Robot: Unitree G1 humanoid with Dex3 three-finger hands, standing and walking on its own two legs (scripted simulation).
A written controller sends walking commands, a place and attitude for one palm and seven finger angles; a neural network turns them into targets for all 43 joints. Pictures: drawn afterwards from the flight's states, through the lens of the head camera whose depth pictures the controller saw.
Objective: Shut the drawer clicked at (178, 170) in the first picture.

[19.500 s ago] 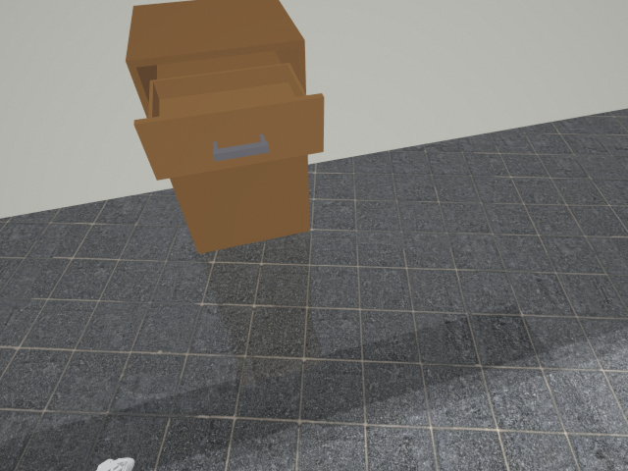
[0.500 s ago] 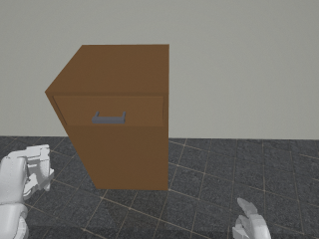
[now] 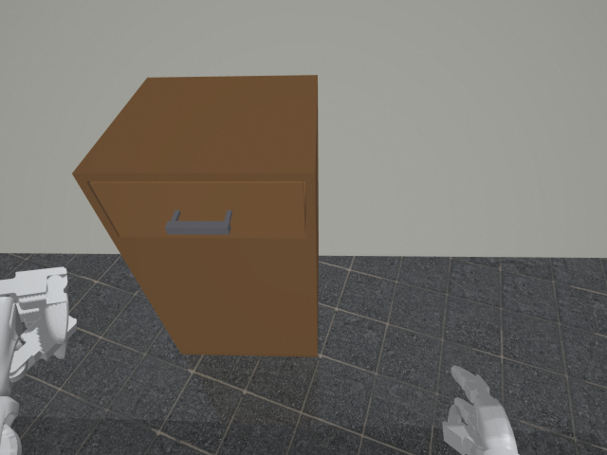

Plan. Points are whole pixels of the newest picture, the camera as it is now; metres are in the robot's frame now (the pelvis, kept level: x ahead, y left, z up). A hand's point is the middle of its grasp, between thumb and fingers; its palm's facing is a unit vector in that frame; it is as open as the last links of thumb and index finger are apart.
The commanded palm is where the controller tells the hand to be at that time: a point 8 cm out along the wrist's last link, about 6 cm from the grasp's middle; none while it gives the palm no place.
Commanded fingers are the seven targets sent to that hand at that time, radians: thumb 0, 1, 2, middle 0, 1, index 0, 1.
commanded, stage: step back with the hand held close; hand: left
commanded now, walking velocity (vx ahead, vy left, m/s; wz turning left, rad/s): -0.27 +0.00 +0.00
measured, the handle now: (200, 221) +0.56 +0.28 -0.06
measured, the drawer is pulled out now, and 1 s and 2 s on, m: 0.00 0.00 0.00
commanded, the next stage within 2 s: stop stepping back and stand still in 0.90 s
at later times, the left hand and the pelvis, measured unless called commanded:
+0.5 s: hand (2, 403) +0.12 +0.27 +0.16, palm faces +0.31 -0.81 -0.49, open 3.2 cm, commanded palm +0.06 +0.31 +0.18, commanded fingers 0.00 0.90 0.90 -1.40 -1.60 -1.40 -1.60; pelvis -0.07 +0.03 +0.00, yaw +0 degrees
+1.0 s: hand out of the picture -0.01 +0.30 +0.16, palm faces +0.47 -0.78 -0.41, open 3.2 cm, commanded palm -0.09 +0.32 +0.18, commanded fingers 0.00 0.90 0.90 -1.40 -1.60 -1.40 -1.60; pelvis -0.20 +0.03 -0.01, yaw +3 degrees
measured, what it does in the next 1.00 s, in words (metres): walks backwards: left foot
